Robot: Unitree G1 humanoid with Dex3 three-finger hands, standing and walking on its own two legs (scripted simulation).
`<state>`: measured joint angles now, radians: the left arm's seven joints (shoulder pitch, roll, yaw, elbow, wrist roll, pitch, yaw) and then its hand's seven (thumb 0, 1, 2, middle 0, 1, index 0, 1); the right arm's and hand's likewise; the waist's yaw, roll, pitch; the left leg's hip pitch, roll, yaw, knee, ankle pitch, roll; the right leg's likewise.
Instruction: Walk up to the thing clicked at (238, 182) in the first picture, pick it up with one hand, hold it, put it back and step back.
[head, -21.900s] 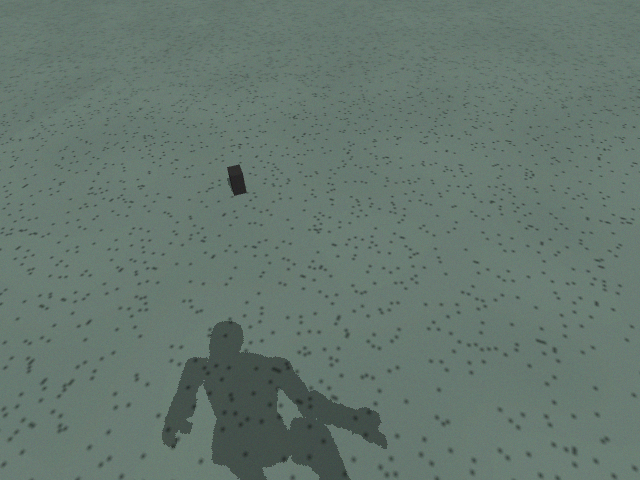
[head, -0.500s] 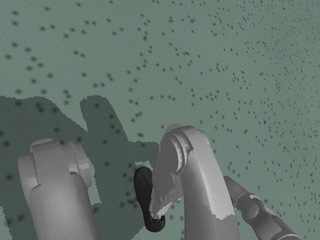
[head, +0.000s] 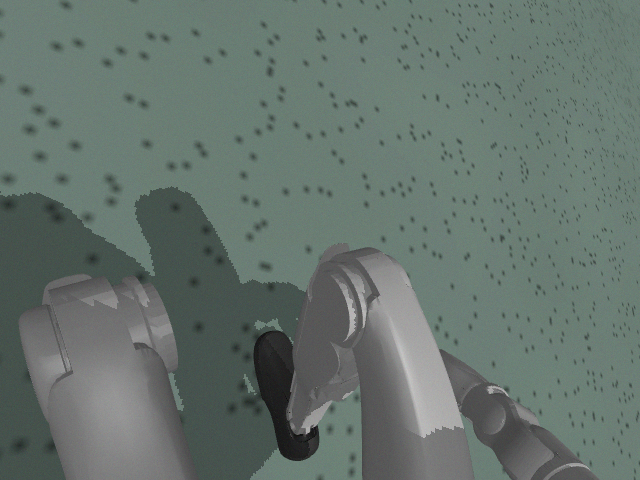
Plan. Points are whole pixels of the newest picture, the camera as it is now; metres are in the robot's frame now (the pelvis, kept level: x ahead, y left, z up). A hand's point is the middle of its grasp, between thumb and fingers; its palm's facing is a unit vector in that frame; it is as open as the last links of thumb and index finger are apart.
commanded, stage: open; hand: left
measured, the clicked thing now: out of the picture +0.37 +0.40 -0.21
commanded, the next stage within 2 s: withdraw in 0.54 s
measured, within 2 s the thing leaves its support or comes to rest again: rests again in 1.14 s
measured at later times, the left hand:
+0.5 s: hand out of the picture +0.37 +0.42 -0.16, palm faces +0.68 -0.73 -0.01, open 14.2 cm
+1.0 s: hand out of the picture +0.34 +0.48 -0.12, palm faces +0.72 -0.69 -0.04, open 14.6 cm
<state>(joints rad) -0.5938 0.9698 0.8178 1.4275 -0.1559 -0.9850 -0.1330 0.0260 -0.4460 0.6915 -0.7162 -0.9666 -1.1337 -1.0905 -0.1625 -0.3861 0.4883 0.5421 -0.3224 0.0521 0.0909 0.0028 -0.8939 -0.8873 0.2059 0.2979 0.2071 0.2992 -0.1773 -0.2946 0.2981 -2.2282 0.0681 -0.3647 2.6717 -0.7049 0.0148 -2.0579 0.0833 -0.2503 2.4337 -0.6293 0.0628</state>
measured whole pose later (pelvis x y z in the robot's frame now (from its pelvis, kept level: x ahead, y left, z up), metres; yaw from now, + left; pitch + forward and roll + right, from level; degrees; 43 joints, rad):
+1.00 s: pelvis +0.00 +0.00 +0.00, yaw +0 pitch +11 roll -16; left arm -0.55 1.02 0.91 1.30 -0.16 -0.89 -0.17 -0.01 -0.35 0.29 -0.34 -0.34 -0.39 -0.31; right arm -0.13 -0.39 0.45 0.55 -0.29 0.07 0.08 0.00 -0.90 -0.89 0.21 0.30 0.21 0.30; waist -0.13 -0.28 0.28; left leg -2.23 0.07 -0.36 2.66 -0.69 0.02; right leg -2.05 0.08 -0.25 2.42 -0.61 0.06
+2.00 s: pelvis +0.04 -0.02 +0.28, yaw +14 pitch +28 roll -4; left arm 0.10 0.45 0.41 0.41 -0.02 0.10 0.14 0.00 -0.41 0.13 -0.07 -0.08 -0.08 -0.08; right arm 0.06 -0.24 0.02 0.55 0.04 0.03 -0.07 0.01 -0.90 -0.90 0.20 0.30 0.21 0.30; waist -0.01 0.00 -0.16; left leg -1.57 0.06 -0.06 1.69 -0.61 -0.01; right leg -1.50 -0.01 -0.07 1.64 -0.63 0.00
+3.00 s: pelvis +0.09 +0.00 +0.44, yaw +17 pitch +7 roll -2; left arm 0.46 0.20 -0.01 0.01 0.00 0.26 0.14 0.00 -0.36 0.16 -0.07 -0.09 -0.08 -0.09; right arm 0.28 -0.21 0.03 0.50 0.01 -0.11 -0.18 0.02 -0.91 -0.90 0.20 0.30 0.20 0.30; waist -0.02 0.03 -0.10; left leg -0.63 0.05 -0.02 0.95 -0.44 -0.01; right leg -0.57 -0.01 -0.06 0.91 -0.45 0.01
